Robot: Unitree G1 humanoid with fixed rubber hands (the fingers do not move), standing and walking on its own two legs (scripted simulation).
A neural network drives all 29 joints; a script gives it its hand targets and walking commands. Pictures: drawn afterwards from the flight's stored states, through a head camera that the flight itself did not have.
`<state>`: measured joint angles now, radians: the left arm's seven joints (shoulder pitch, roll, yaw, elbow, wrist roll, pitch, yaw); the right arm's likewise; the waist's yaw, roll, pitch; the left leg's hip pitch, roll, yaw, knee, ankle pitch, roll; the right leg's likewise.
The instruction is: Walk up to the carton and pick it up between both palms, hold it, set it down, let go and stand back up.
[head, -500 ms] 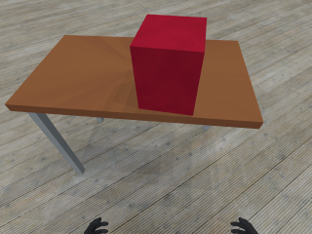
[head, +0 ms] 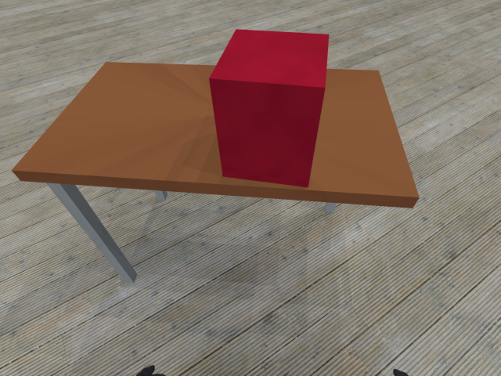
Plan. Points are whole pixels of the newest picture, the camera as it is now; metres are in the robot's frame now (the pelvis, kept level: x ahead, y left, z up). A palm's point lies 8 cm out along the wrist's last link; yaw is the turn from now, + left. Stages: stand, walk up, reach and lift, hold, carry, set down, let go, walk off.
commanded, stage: stand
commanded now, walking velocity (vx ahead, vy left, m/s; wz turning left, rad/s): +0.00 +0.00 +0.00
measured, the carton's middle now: (272, 109) +0.64 -0.01 +0.07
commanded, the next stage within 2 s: none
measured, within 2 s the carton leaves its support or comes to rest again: neither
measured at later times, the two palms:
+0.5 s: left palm out of the picture +0.06 +0.23 -0.12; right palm out of the picture +0.06 -0.23 -0.12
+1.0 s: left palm out of the picture +0.01 +0.22 -0.13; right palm out of the picture +0.00 -0.22 -0.13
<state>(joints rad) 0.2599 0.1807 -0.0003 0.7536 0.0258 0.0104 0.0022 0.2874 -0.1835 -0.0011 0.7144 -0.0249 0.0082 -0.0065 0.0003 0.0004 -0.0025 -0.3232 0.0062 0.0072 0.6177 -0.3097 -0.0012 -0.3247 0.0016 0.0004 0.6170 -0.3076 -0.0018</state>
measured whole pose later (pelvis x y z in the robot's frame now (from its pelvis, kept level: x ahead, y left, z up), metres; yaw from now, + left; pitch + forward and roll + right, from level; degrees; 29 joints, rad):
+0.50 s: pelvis +0.00 +0.00 +0.01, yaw +0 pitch +0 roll +0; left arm 0.27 0.17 0.02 0.89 0.02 0.00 0.02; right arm 0.31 -0.18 -0.02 0.84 -0.02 0.00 -0.02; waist 0.00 0.00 0.00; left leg -0.27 0.01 0.01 0.55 -0.28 0.00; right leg -0.28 0.00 0.00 0.55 -0.28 0.00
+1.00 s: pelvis +0.00 +0.00 +0.01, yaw +0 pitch -1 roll +0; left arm 0.29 0.14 0.02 1.08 0.01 0.00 0.03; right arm 0.33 -0.14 -0.02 1.04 -0.01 -0.01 -0.03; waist 0.00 0.00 0.03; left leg -0.20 0.01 0.01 0.46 -0.24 0.00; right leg -0.20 0.01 0.01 0.46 -0.24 0.00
